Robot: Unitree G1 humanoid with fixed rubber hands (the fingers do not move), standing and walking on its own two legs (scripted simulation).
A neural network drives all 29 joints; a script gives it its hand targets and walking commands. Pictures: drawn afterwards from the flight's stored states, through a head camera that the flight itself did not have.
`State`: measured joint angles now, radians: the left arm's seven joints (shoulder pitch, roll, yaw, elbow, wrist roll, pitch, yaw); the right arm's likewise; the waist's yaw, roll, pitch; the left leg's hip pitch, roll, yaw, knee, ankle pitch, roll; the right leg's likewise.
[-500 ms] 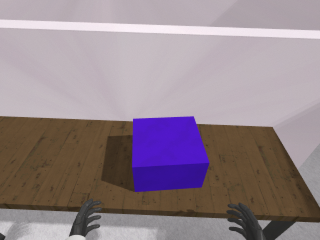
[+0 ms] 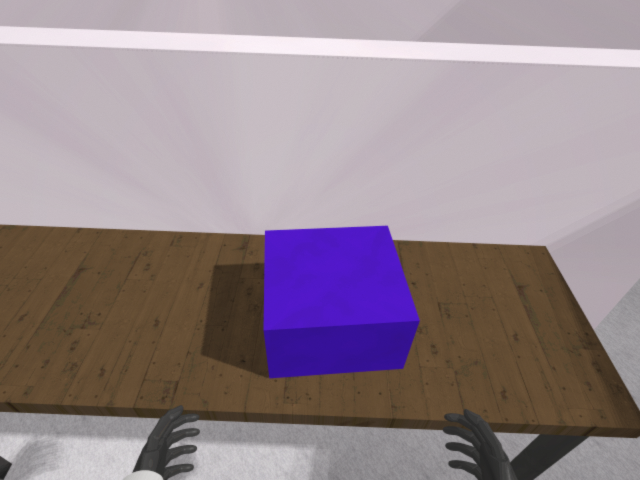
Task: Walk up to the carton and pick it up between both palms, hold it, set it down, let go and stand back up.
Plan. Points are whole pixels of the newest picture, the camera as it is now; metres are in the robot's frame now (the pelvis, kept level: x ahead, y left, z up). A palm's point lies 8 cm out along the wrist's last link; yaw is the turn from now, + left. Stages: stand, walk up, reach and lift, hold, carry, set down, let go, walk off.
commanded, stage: set down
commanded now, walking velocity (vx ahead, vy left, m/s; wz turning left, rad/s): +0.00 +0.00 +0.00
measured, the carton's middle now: (332, 297) +0.49 +0.00 -0.12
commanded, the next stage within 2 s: let go in 0.20 s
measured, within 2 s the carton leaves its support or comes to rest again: neither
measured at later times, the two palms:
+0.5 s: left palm (150, 477) +0.15 +0.22 -0.07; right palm out of the picture +0.17 -0.21 -0.07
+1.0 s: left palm (109, 469) +0.16 +0.28 -0.07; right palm out of the picture +0.16 -0.28 -0.07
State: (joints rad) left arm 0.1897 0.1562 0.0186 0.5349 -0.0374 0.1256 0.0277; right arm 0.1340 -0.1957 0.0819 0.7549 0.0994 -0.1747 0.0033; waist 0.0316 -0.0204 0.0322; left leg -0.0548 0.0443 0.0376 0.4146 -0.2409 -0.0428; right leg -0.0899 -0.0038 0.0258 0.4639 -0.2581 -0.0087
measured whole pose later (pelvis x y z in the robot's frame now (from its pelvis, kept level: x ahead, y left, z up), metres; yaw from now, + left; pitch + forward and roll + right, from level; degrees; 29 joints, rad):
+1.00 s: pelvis +0.01 +0.00 +0.00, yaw +0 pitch -2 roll +1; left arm 0.19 0.33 0.02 0.55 0.00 0.03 0.01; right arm 0.15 -0.39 0.04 0.75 0.04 -0.04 0.00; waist 0.03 -0.05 0.05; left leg -0.15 0.04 0.04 0.42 -0.24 -0.03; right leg -0.18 0.00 0.03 0.46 -0.25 0.00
